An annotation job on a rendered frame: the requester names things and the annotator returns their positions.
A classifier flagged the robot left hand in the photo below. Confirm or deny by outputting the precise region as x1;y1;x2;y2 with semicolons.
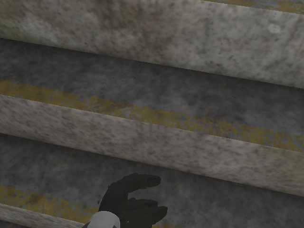
98;173;168;228

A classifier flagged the left robot forearm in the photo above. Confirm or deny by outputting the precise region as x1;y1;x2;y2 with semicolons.
82;211;121;228

